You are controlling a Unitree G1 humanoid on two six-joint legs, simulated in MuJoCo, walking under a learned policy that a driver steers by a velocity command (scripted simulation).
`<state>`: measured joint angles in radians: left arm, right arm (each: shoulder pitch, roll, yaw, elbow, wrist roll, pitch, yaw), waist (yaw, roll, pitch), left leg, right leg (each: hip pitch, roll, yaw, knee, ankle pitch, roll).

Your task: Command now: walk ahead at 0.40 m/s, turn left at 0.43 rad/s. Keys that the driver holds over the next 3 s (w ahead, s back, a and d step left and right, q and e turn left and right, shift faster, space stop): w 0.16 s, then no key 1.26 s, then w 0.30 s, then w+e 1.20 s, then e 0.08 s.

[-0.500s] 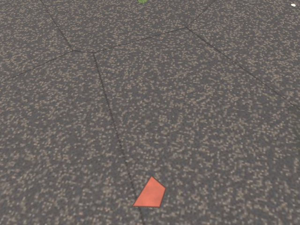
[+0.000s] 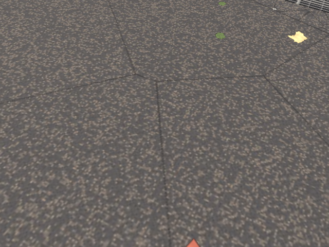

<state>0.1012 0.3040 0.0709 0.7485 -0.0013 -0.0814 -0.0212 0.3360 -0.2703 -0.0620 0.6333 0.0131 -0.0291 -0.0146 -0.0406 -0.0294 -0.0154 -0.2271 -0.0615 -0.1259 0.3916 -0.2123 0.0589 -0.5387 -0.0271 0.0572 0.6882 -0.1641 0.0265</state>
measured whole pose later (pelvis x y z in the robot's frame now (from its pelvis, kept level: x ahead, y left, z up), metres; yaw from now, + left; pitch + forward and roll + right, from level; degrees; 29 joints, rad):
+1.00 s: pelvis +0.21 -0.01 -0.02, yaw +4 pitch -1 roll +0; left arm 0.23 0.24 0.02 0.90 0.01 0.02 0.02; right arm 0.13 -0.21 -0.05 0.75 -0.01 0.00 -0.01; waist 0.02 0.01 0.03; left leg -0.34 -0.02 -0.01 0.58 -0.24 0.02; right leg -0.11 -0.01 0.00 0.53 -0.41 0.01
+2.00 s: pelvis +0.36 +0.02 -0.01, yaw -2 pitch +0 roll +2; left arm 0.17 0.25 0.07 0.88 -0.03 -0.06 -0.01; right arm 0.37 -0.19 -0.03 1.08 -0.02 -0.10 -0.01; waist -0.06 -0.03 0.00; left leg 0.07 -0.05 0.15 0.19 -0.27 0.04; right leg -0.70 -0.10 0.06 0.86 -0.01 -0.04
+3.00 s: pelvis +0.91 -0.12 +0.00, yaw -37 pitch +1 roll +2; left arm 0.19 0.31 0.08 0.65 -0.02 -0.02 -0.01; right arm 0.29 -0.27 -0.07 0.86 -0.01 -0.10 0.00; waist -0.06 -0.05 0.04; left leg -0.09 -0.02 0.13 0.28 -0.21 0.02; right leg -0.71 -0.10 0.06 0.96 -0.14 0.00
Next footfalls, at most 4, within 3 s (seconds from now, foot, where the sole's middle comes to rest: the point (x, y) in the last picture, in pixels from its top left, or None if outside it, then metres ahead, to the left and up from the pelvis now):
0.16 right None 0.18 -0.14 -0.78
0.56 left None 0.29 0.10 -0.78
2.20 right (185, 210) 0.65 -0.13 -0.78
2.70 left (159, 147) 0.98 -0.02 -0.78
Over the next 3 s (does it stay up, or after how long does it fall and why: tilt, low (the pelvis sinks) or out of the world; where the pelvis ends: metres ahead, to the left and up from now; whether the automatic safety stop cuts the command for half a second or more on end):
stays up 0.91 -0.12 0.00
